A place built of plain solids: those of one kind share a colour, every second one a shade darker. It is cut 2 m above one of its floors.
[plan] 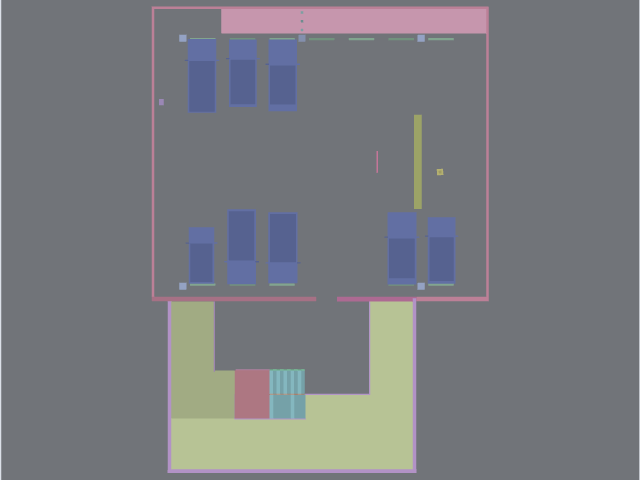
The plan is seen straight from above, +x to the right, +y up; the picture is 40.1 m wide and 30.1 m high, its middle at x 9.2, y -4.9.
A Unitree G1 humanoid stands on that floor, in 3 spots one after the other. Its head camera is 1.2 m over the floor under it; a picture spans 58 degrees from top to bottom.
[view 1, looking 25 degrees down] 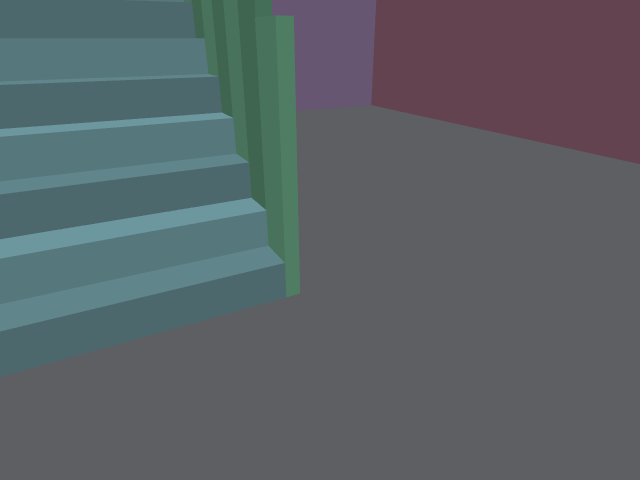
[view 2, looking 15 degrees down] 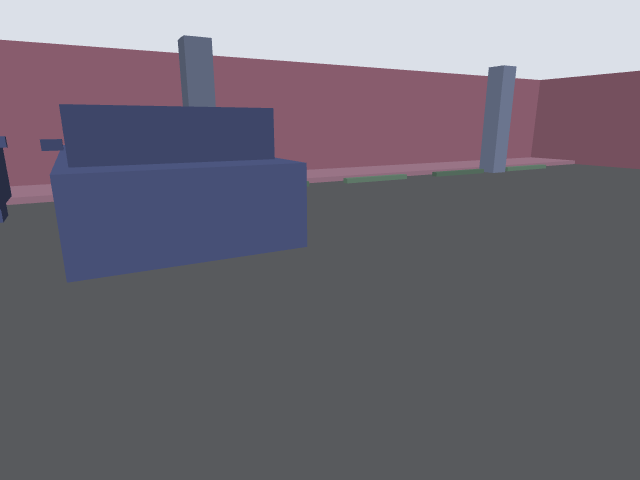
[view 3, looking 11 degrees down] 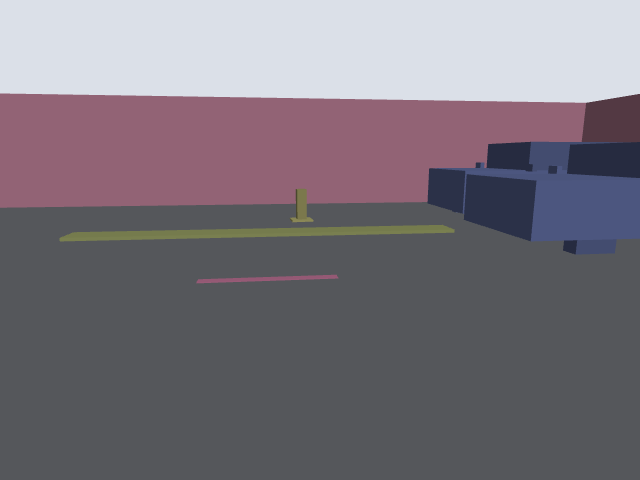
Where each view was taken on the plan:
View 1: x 9.98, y -13.81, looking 152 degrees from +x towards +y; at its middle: ground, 2.84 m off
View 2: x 6.13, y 0.00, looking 61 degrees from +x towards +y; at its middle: ground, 4.64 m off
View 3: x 8.63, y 0.00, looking -7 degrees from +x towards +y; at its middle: ground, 6.29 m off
